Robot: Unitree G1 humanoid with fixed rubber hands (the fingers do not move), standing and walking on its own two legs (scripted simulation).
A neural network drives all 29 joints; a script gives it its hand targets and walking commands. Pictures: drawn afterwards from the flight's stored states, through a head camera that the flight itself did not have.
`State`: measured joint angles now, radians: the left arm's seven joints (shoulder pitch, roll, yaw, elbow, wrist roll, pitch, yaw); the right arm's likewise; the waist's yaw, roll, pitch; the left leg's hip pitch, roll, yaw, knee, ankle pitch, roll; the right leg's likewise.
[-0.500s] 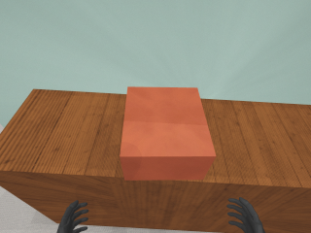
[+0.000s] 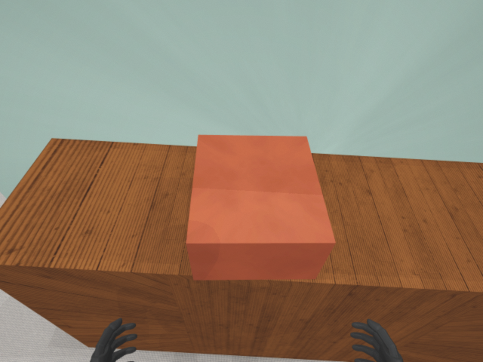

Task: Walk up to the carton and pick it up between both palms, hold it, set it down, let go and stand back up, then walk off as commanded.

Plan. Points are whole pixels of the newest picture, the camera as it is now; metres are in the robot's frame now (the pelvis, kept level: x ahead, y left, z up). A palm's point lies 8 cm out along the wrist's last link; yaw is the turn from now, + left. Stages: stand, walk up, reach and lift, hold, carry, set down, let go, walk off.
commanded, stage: let go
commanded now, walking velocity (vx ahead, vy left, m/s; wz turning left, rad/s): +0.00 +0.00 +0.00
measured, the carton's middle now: (253, 203) +0.43 -0.01 +0.00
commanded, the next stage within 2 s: stand in 0.02 s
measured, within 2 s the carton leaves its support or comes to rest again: neither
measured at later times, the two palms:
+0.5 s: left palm out of the picture +0.10 +0.29 -0.11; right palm out of the picture +0.14 -0.25 -0.08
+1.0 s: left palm out of the picture +0.07 +0.30 -0.12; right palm out of the picture +0.14 -0.25 -0.08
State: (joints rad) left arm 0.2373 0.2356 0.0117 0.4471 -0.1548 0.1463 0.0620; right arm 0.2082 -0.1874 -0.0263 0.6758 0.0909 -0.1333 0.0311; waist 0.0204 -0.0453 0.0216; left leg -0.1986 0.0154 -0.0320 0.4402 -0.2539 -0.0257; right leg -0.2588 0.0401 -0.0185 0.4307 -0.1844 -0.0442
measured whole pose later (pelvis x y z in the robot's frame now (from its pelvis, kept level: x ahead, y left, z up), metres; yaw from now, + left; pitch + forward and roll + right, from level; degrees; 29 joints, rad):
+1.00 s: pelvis +0.01 +0.00 +0.00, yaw +0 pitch +1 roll +0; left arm 0.23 0.37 0.01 0.94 -0.08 -0.05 0.02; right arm 0.22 -0.25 -0.03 0.69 0.03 -0.04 0.00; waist 0.02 -0.04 0.02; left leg -0.20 0.02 -0.03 0.44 -0.27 -0.02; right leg -0.26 0.04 -0.02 0.43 -0.20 -0.04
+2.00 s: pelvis -0.19 -0.04 -0.04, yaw +4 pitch -6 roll -1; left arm 0.17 0.38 0.01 0.75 -0.08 -0.01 0.01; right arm 0.35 -0.38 -0.03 0.69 0.03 0.08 0.00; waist 0.02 0.07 0.13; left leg -0.37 -0.11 -0.16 1.14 -0.42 0.00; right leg -0.42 0.04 -0.12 0.63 -0.11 -0.10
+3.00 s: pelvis -0.37 -0.01 -0.04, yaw +3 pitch -6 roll -1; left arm 0.23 0.34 0.01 0.84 -0.08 -0.04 0.02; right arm 0.23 -0.39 -0.03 0.74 0.03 0.05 0.00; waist -0.01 0.10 0.20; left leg -0.33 -0.05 -0.14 0.88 -0.46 0.01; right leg -0.29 0.09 0.02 0.85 -0.46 -0.07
